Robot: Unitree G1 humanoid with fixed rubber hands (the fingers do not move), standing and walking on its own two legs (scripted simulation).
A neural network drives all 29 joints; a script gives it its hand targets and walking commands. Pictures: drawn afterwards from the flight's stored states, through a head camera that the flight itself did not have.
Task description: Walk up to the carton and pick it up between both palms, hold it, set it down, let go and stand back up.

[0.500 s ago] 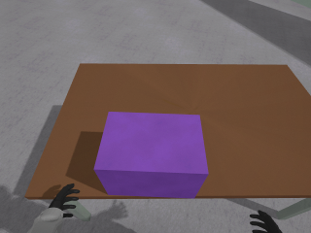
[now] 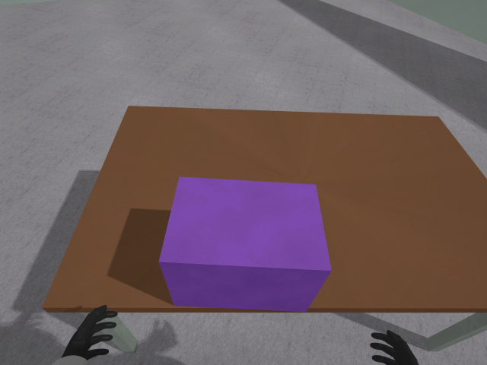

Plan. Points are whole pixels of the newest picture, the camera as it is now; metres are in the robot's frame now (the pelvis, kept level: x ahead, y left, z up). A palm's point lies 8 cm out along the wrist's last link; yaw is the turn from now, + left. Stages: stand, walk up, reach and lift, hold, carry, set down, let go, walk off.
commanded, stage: reach and lift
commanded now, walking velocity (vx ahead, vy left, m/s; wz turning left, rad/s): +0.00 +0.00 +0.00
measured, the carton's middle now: (243, 246) +0.39 +0.01 -0.10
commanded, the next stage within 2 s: none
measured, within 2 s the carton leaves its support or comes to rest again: neither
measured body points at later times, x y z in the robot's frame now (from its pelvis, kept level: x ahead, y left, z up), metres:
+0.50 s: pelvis +0.02 +0.00 +0.00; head +0.03 +0.01 +0.45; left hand +0.20 +0.28 -0.06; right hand +0.20 -0.24 -0.06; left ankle +0.04 +0.12 -0.73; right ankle +0.01 -0.13 -0.73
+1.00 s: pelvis +0.03 +0.00 +0.00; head +0.05 +0.01 +0.45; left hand +0.23 +0.27 -0.04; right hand +0.23 -0.23 -0.04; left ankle +0.04 +0.12 -0.73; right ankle +0.01 -0.13 -0.73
